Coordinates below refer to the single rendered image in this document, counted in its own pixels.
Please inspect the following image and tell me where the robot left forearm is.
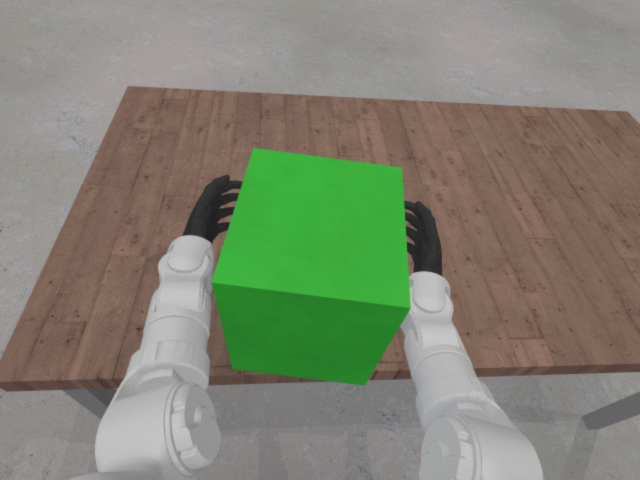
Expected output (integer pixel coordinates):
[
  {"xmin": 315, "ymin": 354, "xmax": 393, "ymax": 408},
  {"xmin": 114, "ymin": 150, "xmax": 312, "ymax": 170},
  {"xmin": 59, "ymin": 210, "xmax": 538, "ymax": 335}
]
[{"xmin": 95, "ymin": 235, "xmax": 214, "ymax": 472}]

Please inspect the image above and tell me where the table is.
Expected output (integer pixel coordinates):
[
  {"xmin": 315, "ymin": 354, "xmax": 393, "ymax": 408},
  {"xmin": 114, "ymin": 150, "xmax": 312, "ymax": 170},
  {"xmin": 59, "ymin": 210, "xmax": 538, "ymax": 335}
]
[{"xmin": 0, "ymin": 86, "xmax": 640, "ymax": 430}]

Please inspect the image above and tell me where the left robot upper arm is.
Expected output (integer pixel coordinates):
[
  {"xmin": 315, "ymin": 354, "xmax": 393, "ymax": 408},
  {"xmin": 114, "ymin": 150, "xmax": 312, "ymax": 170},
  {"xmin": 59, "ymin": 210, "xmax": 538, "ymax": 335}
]
[{"xmin": 68, "ymin": 381, "xmax": 221, "ymax": 480}]

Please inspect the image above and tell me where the carton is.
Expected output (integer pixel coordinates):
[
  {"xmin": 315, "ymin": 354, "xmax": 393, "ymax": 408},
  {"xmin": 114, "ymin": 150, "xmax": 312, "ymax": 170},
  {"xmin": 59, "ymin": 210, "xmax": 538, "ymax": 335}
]
[{"xmin": 211, "ymin": 148, "xmax": 411, "ymax": 386}]

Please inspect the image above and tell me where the right robot upper arm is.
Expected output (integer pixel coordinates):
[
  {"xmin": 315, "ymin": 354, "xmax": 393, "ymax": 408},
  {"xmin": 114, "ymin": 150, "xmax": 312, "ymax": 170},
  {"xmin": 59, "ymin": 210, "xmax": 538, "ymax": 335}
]
[{"xmin": 419, "ymin": 413, "xmax": 543, "ymax": 480}]

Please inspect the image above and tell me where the left robot hand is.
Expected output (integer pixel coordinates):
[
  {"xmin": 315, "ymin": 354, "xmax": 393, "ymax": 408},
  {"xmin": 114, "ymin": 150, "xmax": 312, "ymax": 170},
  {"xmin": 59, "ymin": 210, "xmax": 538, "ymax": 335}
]
[{"xmin": 183, "ymin": 175, "xmax": 243, "ymax": 244}]

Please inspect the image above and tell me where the right robot hand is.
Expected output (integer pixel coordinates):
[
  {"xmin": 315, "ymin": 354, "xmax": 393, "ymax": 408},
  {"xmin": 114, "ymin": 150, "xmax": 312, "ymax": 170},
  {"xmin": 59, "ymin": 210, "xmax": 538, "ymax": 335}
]
[{"xmin": 404, "ymin": 201, "xmax": 442, "ymax": 276}]

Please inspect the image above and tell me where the robot right forearm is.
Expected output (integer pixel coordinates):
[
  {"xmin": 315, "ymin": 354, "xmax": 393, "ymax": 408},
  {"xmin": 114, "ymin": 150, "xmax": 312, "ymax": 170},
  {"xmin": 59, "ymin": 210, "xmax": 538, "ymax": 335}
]
[{"xmin": 400, "ymin": 271, "xmax": 543, "ymax": 475}]

